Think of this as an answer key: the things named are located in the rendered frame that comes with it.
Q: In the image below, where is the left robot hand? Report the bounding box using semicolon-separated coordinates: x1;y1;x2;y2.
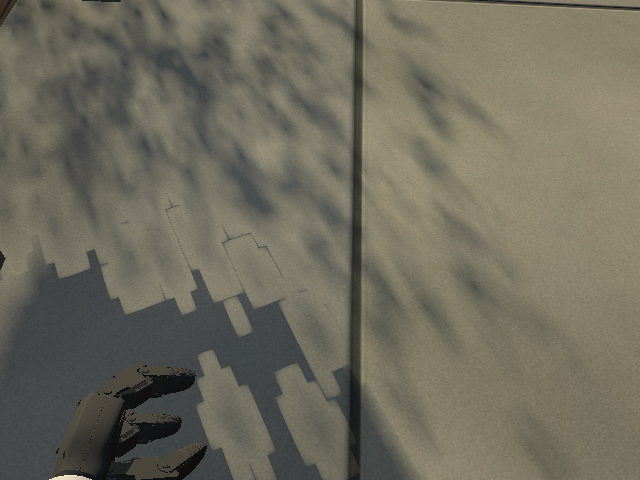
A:
51;362;207;480

